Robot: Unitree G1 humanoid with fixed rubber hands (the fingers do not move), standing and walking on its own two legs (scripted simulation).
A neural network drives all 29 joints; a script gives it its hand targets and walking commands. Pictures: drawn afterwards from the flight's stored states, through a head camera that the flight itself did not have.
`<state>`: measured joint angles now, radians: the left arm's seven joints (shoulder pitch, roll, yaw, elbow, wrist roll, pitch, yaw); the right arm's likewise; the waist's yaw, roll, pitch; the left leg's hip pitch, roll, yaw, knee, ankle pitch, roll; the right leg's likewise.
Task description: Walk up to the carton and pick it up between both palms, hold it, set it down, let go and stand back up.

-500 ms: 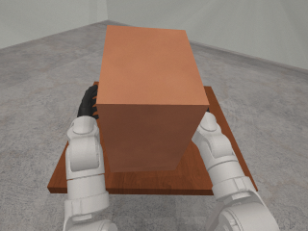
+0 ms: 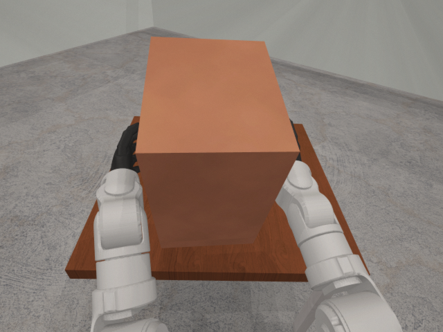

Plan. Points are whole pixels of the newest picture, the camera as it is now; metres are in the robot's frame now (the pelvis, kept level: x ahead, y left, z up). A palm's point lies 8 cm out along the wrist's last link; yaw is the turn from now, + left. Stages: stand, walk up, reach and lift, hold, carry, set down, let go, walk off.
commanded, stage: hold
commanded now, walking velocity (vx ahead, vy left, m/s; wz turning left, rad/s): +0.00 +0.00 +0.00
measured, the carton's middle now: (208, 153) +0.37 +0.00 +0.18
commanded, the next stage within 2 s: none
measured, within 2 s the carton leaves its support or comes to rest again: neither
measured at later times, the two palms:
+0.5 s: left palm (125, 172) +0.34 +0.14 +0.18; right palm (287, 159) +0.34 -0.13 +0.18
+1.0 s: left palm (124, 170) +0.34 +0.14 +0.18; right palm (286, 156) +0.35 -0.13 +0.19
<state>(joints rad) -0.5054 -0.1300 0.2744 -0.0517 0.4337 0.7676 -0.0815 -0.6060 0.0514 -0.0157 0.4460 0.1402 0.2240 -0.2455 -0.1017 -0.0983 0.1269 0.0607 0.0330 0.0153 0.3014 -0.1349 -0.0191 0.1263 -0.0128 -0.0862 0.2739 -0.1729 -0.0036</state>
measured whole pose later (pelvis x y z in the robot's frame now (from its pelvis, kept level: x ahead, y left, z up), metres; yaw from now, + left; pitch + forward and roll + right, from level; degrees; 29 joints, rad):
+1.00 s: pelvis +0.00 +0.00 +0.00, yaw +0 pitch -13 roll +0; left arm -0.50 -0.13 0.27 -0.07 0.42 0.77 -0.07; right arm -0.60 0.05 -0.01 0.43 0.14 0.21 -0.25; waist -0.10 -0.09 0.12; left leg 0.05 0.03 0.02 0.30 -0.13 -0.02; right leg 0.12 -0.01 -0.09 0.27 -0.17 -0.01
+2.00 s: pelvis +0.00 +0.00 +0.00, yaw +0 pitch -13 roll +0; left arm -0.51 -0.13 0.27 -0.05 0.42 0.77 -0.07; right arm -0.61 0.05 -0.02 0.45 0.14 0.21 -0.24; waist -0.10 -0.09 0.12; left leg 0.05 0.03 0.02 0.29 -0.13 -0.02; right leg 0.12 -0.01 -0.09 0.27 -0.17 0.00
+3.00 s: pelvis +0.00 +0.00 +0.00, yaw +0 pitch -13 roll +0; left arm -0.50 -0.14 0.27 -0.06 0.43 0.78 -0.07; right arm -0.60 0.05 -0.02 0.45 0.13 0.21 -0.23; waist -0.09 -0.09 0.13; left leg 0.05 0.03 0.03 0.30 -0.13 -0.02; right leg 0.12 -0.01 -0.10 0.28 -0.17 -0.01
